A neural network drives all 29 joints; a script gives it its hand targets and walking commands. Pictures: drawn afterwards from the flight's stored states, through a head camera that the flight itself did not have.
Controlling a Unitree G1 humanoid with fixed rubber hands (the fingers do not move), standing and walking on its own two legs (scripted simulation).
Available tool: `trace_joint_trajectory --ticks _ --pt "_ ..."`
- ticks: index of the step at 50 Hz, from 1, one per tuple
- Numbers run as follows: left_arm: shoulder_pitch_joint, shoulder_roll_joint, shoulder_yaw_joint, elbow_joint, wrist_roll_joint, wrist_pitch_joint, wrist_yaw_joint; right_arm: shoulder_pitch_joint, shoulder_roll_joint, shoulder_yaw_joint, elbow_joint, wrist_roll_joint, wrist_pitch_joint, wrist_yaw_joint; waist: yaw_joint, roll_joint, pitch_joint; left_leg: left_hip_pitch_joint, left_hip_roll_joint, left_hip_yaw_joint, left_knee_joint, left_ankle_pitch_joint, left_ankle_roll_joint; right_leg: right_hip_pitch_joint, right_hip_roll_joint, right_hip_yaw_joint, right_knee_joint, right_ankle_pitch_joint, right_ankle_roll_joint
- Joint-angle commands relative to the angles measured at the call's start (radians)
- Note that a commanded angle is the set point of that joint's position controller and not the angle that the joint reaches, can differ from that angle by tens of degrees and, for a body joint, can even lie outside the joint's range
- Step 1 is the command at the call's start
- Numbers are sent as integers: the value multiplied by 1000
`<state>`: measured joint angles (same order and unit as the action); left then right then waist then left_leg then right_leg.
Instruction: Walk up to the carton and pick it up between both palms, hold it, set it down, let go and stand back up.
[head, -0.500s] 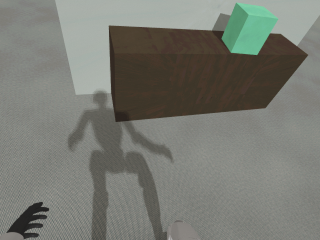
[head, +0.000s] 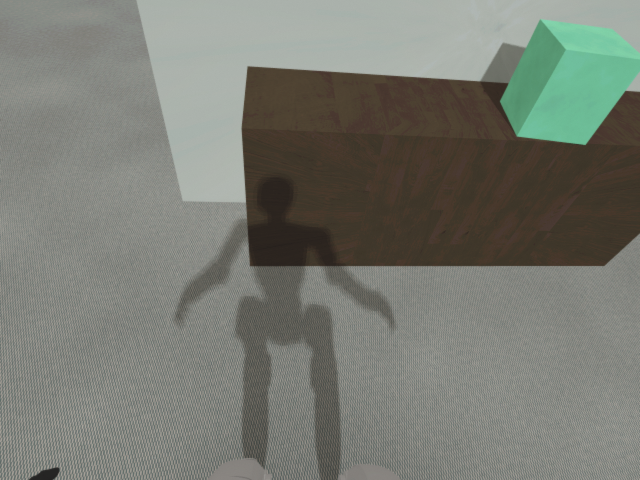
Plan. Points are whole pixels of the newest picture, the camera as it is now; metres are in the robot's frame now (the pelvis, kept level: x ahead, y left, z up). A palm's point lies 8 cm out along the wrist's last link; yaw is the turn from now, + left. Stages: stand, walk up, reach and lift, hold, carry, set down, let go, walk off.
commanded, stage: walk up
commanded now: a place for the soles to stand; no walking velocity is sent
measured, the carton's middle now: (563, 83) +1.17 -0.63 +0.00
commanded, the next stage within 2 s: none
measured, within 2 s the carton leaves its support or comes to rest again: neither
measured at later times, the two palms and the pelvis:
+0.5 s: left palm (213, 416) +0.21 +0.15 -0.09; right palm out of the picture +0.20 -0.55 -0.07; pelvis +0.12 -0.19 +0.00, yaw +2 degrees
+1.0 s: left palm (339, 354) +0.32 -0.02 -0.11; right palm out of the picture +0.30 -0.74 -0.07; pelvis +0.23 -0.37 -0.02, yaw +2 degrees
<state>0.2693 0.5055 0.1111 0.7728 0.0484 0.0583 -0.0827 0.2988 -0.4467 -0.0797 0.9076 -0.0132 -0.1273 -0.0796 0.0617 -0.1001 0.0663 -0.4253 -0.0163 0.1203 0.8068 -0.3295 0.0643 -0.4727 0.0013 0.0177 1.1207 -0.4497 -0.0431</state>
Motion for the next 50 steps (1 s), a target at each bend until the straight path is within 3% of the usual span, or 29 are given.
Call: trace_joint_trajectory --ticks 1,7,10,12,14,15,16,17,18,19,24,25,27,28,29,30,31,32,33,35,36,40,42,44,45,46,47,48,50 --pt "-56 200 51 -91 -4 -20 7 45 -308 -85 -42 8 -18 -26 -67 123 -8 325 415 -608 -444 -133 145 -399 -106 183 166 62 16" --pt "-114 165 47 -97 -15 -28 -30 49 -337 -89 -51 2 -36 -14 -75 260 42 142 322 -308 -369 290 159 -264 -168 101 -59 107 41" --pt "-143 179 60 -98 -5 -23 -41 26 -382 -97 -63 -1 -29 -7 -73 371 -11 67 316 -269 -336 179 149 -114 -156 28 -181 69 36" --pt "-134 185 73 -88 -5 -20 -45 -3 -376 -95 -83 -3 -20 -2 -56 303 -30 22 285 -247 -329 1 139 -27 -106 -45 -237 30 25" --pt "2 172 90 -64 -16 -26 -46 -78 -386 -87 -93 -18 -13 -3 42 357 -71 -102 281 -182 -184 -10 116 230 -91 -64 -367 95 6" --pt "113 207 106 -12 -19 -35 -34 -75 -323 -68 -92 -27 2 -1 102 137 -134 -139 203 -93 106 13 76 364 -6 -101 -430 82 17" --pt "185 312 141 -18 8 -44 -14 -53 -231 -47 -119 -2 11 -2 140 -312 -140 -396 37 19 488 -67 -13 463 -200 288 -713 -192 -57" --pt "82 330 127 -61 -17 -48 -18 -31 -240 -48 -112 14 20 -18 76 -316 -119 -484 -13 -123 580 -293 -27 382 -373 730 -914 -356 -196" --pt "1 313 119 -104 -31 -48 -15 -55 -288 -42 -98 4 25 -31 61 -175 -99 -409 58 -193 623 -245 -29 284 -379 747 -935 -505 -228" --pt "-60 277 104 -97 -35 -42 -10 -26 -302 -48 -71 2 18 -24 9 -25 -26 -368 88 -143 605 -185 -45 231 -328 618 -891 -431 -220" --pt "-75 209 62 -85 -1 -54 4 65 -265 -39 1 18 8 -2 -18 -143 18 -163 85 -50 217 -251 -34 93 -266 257 -708 98 -224" --pt "-52 207 59 -84 5 -57 9 55 -245 -44 5 21 9 -2 -8 -139 10 -144 84 -85 163 -192 -15 124 -312 317 -702 217 -209" --pt "-140 178 43 -134 -1 -39 2 140 -251 -45 30 21 0 -6 -74 -101 -51 79 70 -64 -8 -73 5 -20 -287 259 -630 92 -204" --pt "-168 160 29 -148 5 -29 4 243 -263 -59 58 14 -8 -12 -129 -75 -75 288 87 -124 -139 -12 6 -174 -246 200 -486 -36 -156" --pt "-193 95 8 -155 1 -29 3 345 -339 -87 85 0 -19 -24 -202 118 -104 475 162 -335 -322 -180 30 -311 -124 70 -183 9 -82" --pt "-142 55 0 -186 -9 -27 11 310 -456 -112 26 -27 -13 -36 -183 329 -148 490 449 -899 -563 -450 81 -474 52 43 77 -81 -7" --pt "-156 201 36 -147 7 -12 25 199 -453 -121 7 -2 -9 -40 -160 191 -120 431 543 -965 -552 -533 158 -442 -30 198 161 -79 14" --pt "-130 228 47 -128 13 -5 23 164 -396 -107 -7 1 -16 -45 -124 33 -82 400 513 -857 -499 -372 151 -434 -53 223 195 -20 9" --pt "-78 185 48 -106 2 -7 26 121 -349 -85 -19 1 -18 -46 -73 17 -19 339 479 -740 -418 -88 140 -440 -67 216 200 20 7" --pt "-16 175 61 -79 -9 -16 20 29 -301 -78 -44 14 -23 -46 -37 171 -3 214 461 -546 -356 143 197 -323 -111 220 197 35 28" --pt "-59 197 70 -76 -5 -9 7 31 -317 -81 -46 8 -24 -41 -44 116 6 141 429 -509 -356 141 197 -269 -107 232 217 53 43" --pt "-67 165 55 -84 -10 -14 -21 -17 -363 -91 -60 -4 -22 -32 -41 296 15 7 330 -269 -295 78 148 -132 -138 84 -83 -14 28" --pt "-74 157 81 -103 -11 -9 -33 1 -382 -98 -56 -15 -13 -28 -45 342 -17 -59 330 -293 -287 -17 150 -8 -102 -12 -153 -65 20" --pt "59 166 92 -42 -15 -15 -27 -112 -384 -90 -57 -8 -5 -19 59 267 -90 -162 303 -211 -158 -175 100 223 -64 -79 -306 66 18" --pt "170 193 116 -22 -12 -23 -17 -87 -305 -70 -41 -27 12 -17 100 82 -156 -223 237 -124 137 -138 64 403 -22 -38 -400 24 17" --pt "219 276 124 0 18 -35 -3 -57 -197 -27 -59 -14 16 -17 137 -331 -79 -463 65 20 521 -190 -6 386 -151 237 -628 -250 -58" --pt "151 291 123 -61 -10 -45 -3 -120 -232 -36 -92 -1 25 -28 117 -313 -62 -524 -7 -96 623 -353 -33 285 -315 747 -859 -312 -189" --pt "27 302 118 -88 -45 -46 6 -130 -262 -44 -88 1 22 -37 53 -155 -3 -483 27 -179 656 -278 -33 222 -361 876 -933 -304 -195" --pt "-68 269 94 -96 -26 -49 26 -12 -279 -43 -27 12 12 -38 -26 -39 17 -432 94 -153 574 -170 -28 236 -310 565 -745 -143 -188"
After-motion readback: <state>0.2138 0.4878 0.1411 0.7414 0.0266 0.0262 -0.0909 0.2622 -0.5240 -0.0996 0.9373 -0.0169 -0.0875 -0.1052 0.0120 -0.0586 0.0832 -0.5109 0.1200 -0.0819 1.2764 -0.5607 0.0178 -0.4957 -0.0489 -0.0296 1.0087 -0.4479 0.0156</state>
